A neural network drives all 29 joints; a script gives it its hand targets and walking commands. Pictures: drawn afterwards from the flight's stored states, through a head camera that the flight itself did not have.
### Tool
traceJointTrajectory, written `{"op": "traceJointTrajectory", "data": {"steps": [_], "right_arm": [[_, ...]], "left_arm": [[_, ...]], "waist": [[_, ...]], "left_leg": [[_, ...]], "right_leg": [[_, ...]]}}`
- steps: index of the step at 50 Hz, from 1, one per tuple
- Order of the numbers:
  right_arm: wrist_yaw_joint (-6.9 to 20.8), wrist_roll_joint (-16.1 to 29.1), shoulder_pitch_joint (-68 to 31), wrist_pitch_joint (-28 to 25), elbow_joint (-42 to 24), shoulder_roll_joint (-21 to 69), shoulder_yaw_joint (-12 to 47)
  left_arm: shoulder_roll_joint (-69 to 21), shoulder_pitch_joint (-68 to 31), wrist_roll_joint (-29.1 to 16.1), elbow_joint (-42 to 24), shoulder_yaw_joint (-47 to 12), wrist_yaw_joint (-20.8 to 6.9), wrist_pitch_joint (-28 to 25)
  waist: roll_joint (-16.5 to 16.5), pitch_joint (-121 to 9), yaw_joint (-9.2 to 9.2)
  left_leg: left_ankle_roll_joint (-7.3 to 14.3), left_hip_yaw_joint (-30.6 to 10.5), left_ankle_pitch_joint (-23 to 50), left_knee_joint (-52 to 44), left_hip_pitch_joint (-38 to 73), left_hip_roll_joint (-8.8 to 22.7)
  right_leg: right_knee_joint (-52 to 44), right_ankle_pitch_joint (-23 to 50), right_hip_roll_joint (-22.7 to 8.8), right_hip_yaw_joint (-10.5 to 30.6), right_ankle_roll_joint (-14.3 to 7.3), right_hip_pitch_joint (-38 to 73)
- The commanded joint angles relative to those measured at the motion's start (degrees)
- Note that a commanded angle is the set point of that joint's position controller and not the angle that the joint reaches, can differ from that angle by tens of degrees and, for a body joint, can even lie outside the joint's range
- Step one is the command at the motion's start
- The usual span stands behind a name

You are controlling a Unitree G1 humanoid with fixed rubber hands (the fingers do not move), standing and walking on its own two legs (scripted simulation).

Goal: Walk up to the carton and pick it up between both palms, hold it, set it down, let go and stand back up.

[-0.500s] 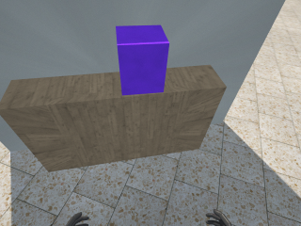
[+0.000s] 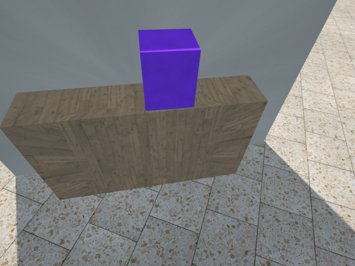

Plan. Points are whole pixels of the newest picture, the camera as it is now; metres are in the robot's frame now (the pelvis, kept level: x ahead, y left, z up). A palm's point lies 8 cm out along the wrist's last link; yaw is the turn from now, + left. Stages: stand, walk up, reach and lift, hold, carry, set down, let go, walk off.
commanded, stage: stand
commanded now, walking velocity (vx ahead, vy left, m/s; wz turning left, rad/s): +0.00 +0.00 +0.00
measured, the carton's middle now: (167, 70) +0.84 +0.03 -0.01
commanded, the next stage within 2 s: walk up in 1.88 s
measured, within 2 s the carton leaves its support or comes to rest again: neither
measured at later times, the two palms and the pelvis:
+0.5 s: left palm out of the picture +0.03 +0.23 -0.13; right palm out of the picture +0.04 -0.22 -0.13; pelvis +0.01 +0.00 +0.01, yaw +0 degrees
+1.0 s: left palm out of the picture -0.02 +0.21 -0.14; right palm out of the picture -0.01 -0.20 -0.14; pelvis +0.00 +0.00 +0.01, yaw +0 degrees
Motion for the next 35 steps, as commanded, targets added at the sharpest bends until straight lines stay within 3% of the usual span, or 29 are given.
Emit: {"op": "traceJointTrajectory", "data": {"steps": [1,3,5,7,10,11,14,20,21,22,24,26,27,28,29,31,32,35], "right_arm": [[-0.7,-0.2,0.2,-1.4,-3.2,-6.6,-1.7],[-0.4,-0.2,-0.3,-1.4,-2.5,-6.3,-2.0],[-1.0,0.0,0.7,-1.3,-1.4,-6.3,-1.9],[-1.0,0.3,0.9,-1.2,-0.3,-6.3,-1.9],[-0.8,0.3,0.0,-1.5,0.6,-5.6,-1.8],[-1.0,0.5,1.6,-1.4,1.5,-5.0,-2.0],[-1.0,0.3,1.0,-1.3,3.5,-5.5,-2.0],[-1.3,0.4,2.0,-1.7,6.5,-4.7,-2.1],[-1.3,0.5,2.3,-1.9,7.1,-5.6,-2.3],[-1.4,0.6,2.6,-1.8,8.1,-4.9,-2.1],[-1.5,0.6,2.6,-1.6,9.0,-5.3,-2.4],[-1.4,0.6,2.5,-1.5,10.1,-4.0,-2.2],[-1.5,0.5,2.9,-1.4,10.8,-3.8,-2.0],[-1.6,0.6,3.1,-1.2,11.5,-3.1,-1.9],[-1.7,0.6,3.7,-1.3,12.0,-2.6,-1.7],[-1.6,0.6,3.3,-1.4,12.8,-2.9,-1.6],[-1.7,0.6,2.8,-1.4,13.1,-3.8,-2.0],[-1.8,0.7,3.0,-1.3,14.6,-3.7,-1.7]], "left_arm": [[5.0,1.7,-0.3,-3.1,1.7,0.4,-1.4],[5.2,0.9,-0.3,-2.4,1.6,0.6,-1.2],[5.0,1.5,0.0,-1.4,1.8,0.7,-1.3],[5.1,1.3,-0.1,-0.9,2.0,0.4,-1.6],[5.6,2.9,-0.2,1.0,2.2,0.6,-1.7],[5.7,1.7,0.0,1.5,2.2,0.9,-1.7],[5.1,2.4,-0.4,2.7,2.3,0.7,-1.8],[5.0,3.6,-0.4,6.8,2.5,1.1,-2.1],[4.5,3.9,-0.5,7.4,2.4,1.3,-1.9],[4.1,3.8,-0.7,7.9,2.3,1.3,-1.9],[3.0,5.6,-0.5,9.5,1.9,1.6,-1.7],[4.1,4.7,-0.5,10.5,2.1,1.4,-1.6],[2.3,4.8,-0.6,10.9,1.8,1.6,-1.7],[3.2,3.9,-0.5,11.1,1.9,1.7,-1.6],[4.0,3.6,-0.6,11.3,2.0,1.7,-1.5],[3.0,5.4,-0.6,12.8,2.0,1.6,-1.6],[2.4,5.5,-0.5,13.6,1.6,1.7,-1.7],[3.0,6.0,-0.7,14.8,1.6,1.9,-1.8]], "waist": [[0.5,-1.2,0.79],[3.1,-0.6,0.29],[-0.1,1.2,0.44],[1.3,-1.0,0.37],[0.1,0.1,0.69],[-0.8,1.2,-0.23],[2.0,1.0,0.48],[-0.4,-1.9,0.21],[-0.4,-0.7,0.27],[1.7,0.7,0.09],[-0.4,1.4,0.40],[-0.2,2.3,0.18],[3.0,2.6,0.30],[1.5,3.0,-0.26],[2.2,3.8,-0.44],[3.0,2.9,0.39],[0.8,3.4,0.18],[1.2,4.2,0.39]], "left_leg": [[2.6,-3.5,7.7,-6.0,2.2,2.7],[2.8,-3.4,5.4,-6.7,1.5,2.2],[2.8,-4.4,6.2,-7.5,0.4,3.2],[3.2,-4.6,5.9,-8.5,1.4,3.0],[2.9,-4.1,6.4,-8.1,1.9,2.6],[2.7,-3.4,6.1,-7.6,2.1,2.0],[3.0,-4.1,7.8,-9.2,2.7,2.7],[3.1,-4.6,12.4,-9.4,6.7,3.7],[3.3,-5.3,13.0,-9.8,5.6,4.1],[3.2,-4.8,13.6,-9.9,5.0,3.8],[3.4,-4.9,10.8,-10.5,3.7,3.8],[2.9,-4.3,9.1,-10.9,5.1,3.5],[3.0,-4.2,9.4,-11.3,5.1,3.8],[2.9,-4.2,9.7,-11.2,5.1,3.3],[3.1,-4.8,10.5,-11.6,4.7,3.7],[2.8,-4.4,9.8,-11.7,4.2,3.3],[2.9,-4.5,10.3,-12.1,5.0,3.4],[3.1,-4.2,11.3,-12.2,5.6,3.5]], "right_leg": [[-7.4,4.3,-3.0,4.6,-2.7,-1.1],[-7.7,3.0,-2.9,4.7,-2.5,-1.1],[-8.0,3.4,-2.8,4.1,-2.7,-0.7],[-8.0,4.7,-3.1,4.5,-2.9,0.9],[-9.1,4.6,-3.0,4.6,-2.6,0.0],[-10.8,3.3,-3.8,5.4,-2.8,-1.0],[-10.1,5.1,-3.7,5.2,-2.8,-0.1],[-10.1,9.2,-3.4,4.0,-2.7,3.0],[-9.9,10.2,-3.0,3.6,-2.4,3.6],[-10.2,11.2,-3.4,3.9,-2.4,3.5],[-11.4,10.0,-3.5,3.9,-2.4,4.1],[-12.0,7.7,-3.4,4.1,-2.3,2.5],[-11.7,8.7,-3.9,4.7,-2.6,3.5],[-12.2,8.6,-3.9,4.3,-2.3,3.0],[-12.4,8.6,-3.6,4.4,-2.5,2.9],[-12.3,9.7,-3.7,4.3,-2.5,5.1],[-12.4,10.0,-3.8,4.1,-2.3,4.2],[-12.8,10.9,-4.0,4.4,-2.2,4.4]]}}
